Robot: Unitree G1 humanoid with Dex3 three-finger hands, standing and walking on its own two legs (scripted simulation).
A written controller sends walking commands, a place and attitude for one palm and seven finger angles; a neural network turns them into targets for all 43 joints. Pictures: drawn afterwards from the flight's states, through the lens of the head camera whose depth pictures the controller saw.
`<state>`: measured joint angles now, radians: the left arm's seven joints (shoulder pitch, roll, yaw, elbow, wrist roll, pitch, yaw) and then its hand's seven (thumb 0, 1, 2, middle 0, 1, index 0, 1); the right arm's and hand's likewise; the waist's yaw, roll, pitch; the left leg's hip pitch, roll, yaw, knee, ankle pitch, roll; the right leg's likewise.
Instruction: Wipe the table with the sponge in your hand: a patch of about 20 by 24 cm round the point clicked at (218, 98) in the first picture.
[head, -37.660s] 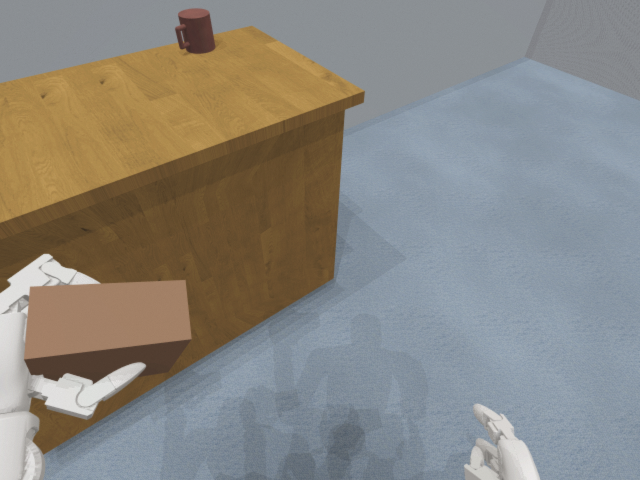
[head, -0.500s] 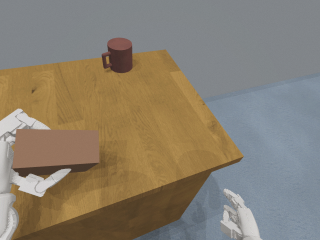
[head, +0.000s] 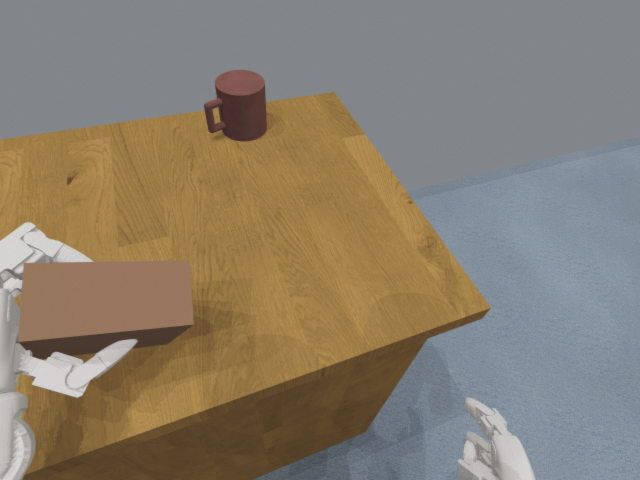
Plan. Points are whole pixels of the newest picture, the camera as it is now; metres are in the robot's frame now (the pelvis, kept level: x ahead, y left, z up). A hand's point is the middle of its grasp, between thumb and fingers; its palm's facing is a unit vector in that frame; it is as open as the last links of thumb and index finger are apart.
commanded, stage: look again from close up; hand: left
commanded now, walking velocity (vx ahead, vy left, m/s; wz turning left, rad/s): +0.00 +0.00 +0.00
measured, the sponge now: (133, 310) +0.24 +0.21 +0.13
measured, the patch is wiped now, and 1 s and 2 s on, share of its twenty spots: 0.00 0.00 0.00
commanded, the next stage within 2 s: shuffle to correct the standing spot in 0.14 s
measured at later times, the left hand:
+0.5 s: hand (101, 306) +0.22 +0.23 +0.16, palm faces +0.39 -0.85 -0.35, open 9.9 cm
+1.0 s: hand (181, 314) +0.22 +0.16 +0.16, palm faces +0.34 -0.86 -0.38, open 9.9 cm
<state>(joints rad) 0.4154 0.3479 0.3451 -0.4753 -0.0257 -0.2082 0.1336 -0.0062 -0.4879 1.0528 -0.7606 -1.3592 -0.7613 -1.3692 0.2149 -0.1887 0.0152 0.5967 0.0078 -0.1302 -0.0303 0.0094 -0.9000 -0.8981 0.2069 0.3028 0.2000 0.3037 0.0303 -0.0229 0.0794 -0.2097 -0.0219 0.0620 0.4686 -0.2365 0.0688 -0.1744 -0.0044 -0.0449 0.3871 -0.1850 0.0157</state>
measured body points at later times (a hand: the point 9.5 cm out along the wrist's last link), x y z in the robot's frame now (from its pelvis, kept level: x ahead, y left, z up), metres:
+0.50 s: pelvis +0.00 -0.02 +0.00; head +0.03 +0.00 +0.45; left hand +0.20 +0.27 +0.18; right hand +0.19 -0.24 -0.07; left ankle +0.01 +0.07 -0.74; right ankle +0.02 -0.13 -0.74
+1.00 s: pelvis +0.01 -0.08 -0.01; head +0.04 -0.06 +0.44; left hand +0.20 +0.20 +0.18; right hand +0.17 -0.33 -0.09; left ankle +0.01 +0.07 -0.74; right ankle +0.02 -0.13 -0.74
